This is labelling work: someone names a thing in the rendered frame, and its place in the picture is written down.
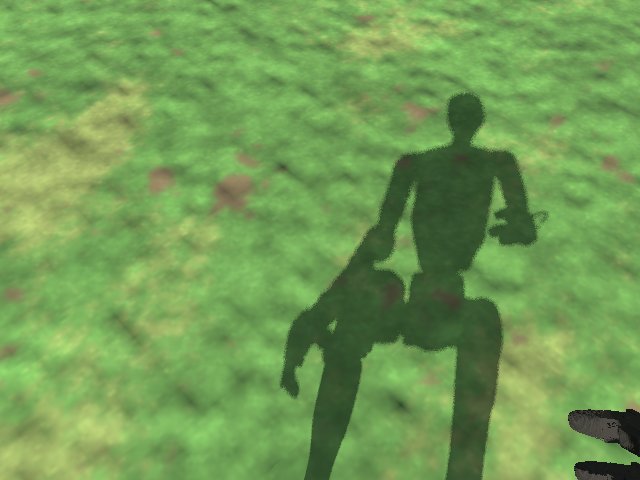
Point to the robot right hand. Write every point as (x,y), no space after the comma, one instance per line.
(614,427)

